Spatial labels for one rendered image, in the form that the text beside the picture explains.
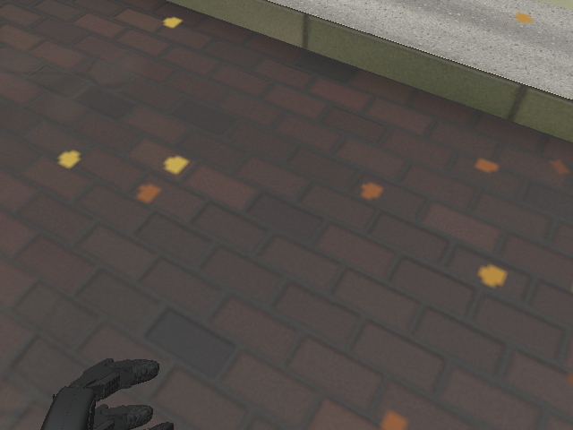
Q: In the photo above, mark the robot left hand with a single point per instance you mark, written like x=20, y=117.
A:
x=73, y=408

